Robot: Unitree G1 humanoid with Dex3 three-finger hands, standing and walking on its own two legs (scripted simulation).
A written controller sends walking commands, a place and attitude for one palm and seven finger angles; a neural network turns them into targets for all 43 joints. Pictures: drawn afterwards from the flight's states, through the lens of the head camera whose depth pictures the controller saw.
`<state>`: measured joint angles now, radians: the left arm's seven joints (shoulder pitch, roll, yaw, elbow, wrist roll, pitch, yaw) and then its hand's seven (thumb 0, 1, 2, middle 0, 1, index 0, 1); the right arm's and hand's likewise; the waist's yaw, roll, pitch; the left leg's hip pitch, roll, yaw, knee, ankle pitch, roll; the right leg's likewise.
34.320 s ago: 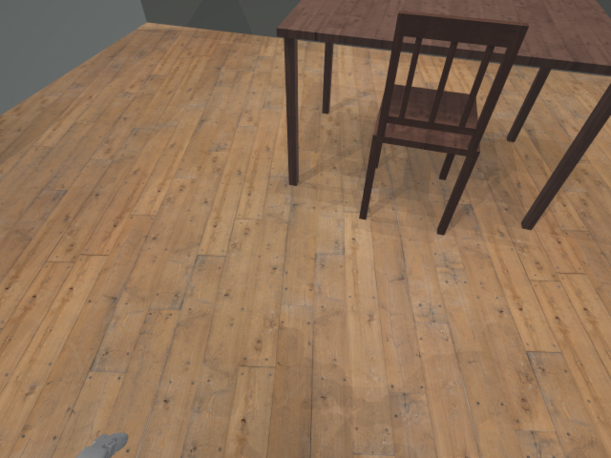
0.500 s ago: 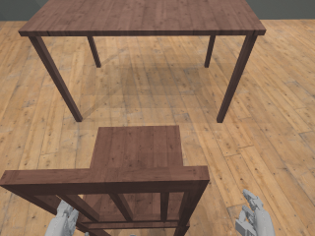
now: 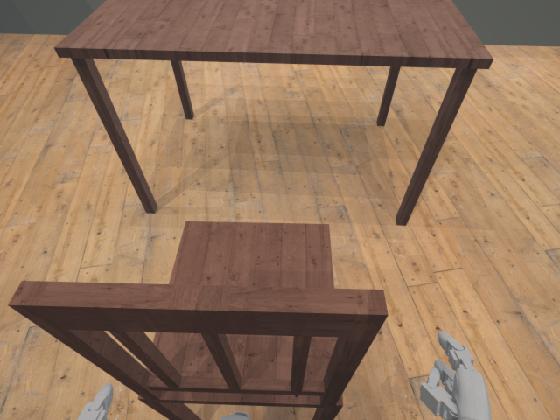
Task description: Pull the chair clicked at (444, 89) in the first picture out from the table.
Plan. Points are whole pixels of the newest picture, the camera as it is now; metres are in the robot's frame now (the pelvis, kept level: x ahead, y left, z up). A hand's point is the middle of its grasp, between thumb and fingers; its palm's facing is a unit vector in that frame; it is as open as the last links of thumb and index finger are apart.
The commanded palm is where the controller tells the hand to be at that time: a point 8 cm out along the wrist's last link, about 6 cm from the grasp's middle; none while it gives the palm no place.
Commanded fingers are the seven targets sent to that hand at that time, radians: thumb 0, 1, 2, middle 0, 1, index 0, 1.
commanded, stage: draw the hand back to the body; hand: left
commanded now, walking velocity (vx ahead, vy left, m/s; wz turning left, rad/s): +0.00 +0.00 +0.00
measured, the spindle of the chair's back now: (225, 359) +0.22 +0.10 -0.03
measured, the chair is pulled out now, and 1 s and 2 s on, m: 0.66 0.64 0.64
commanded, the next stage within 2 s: step back with the hand held close in 1.54 s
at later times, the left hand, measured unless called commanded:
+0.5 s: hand out of the picture +0.11 +0.22 +0.09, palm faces +0.07 -0.98 -0.18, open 17.2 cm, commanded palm +0.07 +0.27 +0.12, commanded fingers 0.00 -0.26 0.34 -0.04 -0.06 -0.04 -0.06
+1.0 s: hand out of the picture +0.18 +0.27 +0.20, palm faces +0.40 -0.80 -0.46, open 11.7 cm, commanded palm +0.14 +0.31 +0.22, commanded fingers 0.00 0.65 0.78 -0.17 -0.25 -0.17 -0.25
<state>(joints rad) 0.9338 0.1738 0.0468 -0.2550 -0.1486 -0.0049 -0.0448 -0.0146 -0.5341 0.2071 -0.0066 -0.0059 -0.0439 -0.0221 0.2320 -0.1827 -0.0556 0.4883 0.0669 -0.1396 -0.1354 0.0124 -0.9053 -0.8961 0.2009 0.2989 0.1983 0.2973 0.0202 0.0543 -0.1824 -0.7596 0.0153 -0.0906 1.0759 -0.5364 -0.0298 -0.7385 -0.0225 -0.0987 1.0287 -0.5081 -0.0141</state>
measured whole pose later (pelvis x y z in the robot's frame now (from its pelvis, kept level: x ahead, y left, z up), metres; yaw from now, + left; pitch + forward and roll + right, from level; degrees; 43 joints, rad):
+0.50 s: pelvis -0.03 +0.01 +0.01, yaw +0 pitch +6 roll -3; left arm 0.77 0.32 0.17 -0.34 -0.25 -0.22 -0.17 -0.02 -0.49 0.23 -0.01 -0.01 -0.03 -0.02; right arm 0.23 -0.19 0.01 0.61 0.09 -0.31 -0.13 0.01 -0.90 -0.90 0.20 0.30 0.20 0.30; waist 0.05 0.08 -0.12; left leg -0.66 0.02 -0.09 1.04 -0.49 -0.02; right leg -0.62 -0.01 -0.10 0.95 -0.44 0.00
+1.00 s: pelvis +0.01 +0.02 +0.06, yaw -1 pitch -2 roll -1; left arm 0.60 0.36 0.27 -0.48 -0.05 -0.03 0.14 0.00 0.30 0.61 -0.13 -0.18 -0.12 -0.18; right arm 0.20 -0.22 0.05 0.64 0.02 -0.19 -0.12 0.01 -0.90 -0.90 0.20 0.30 0.20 0.30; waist 0.08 0.08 0.00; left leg -0.22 0.00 -0.04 0.64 -0.37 0.00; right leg -0.21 -0.03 -0.06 0.58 -0.33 0.02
